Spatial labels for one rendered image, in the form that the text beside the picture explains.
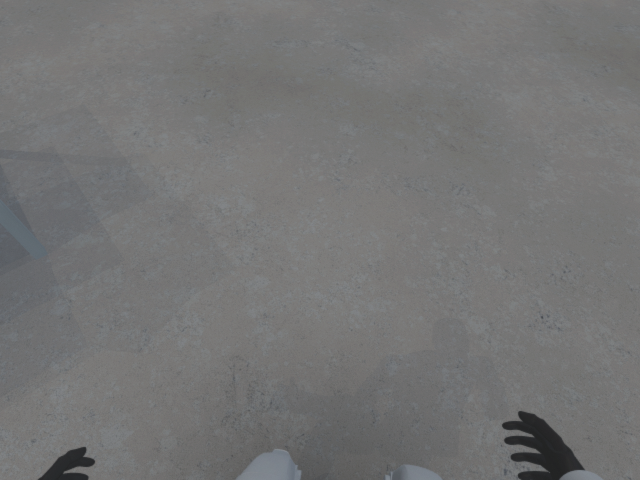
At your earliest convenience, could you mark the robot right hand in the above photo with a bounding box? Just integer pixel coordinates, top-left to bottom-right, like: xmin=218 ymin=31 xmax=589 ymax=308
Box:
xmin=502 ymin=411 xmax=585 ymax=480

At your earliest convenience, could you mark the robot left hand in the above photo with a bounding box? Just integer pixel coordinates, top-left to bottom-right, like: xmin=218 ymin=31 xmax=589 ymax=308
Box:
xmin=38 ymin=447 xmax=95 ymax=480

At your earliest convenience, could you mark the left robot thigh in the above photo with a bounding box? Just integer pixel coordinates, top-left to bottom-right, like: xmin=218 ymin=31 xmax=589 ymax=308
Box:
xmin=235 ymin=453 xmax=302 ymax=480

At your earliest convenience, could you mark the table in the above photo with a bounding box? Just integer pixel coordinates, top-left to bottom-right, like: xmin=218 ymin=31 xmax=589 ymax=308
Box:
xmin=0 ymin=199 xmax=48 ymax=260

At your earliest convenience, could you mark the robot left shin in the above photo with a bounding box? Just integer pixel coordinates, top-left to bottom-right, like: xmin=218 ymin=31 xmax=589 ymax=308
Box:
xmin=272 ymin=449 xmax=291 ymax=458

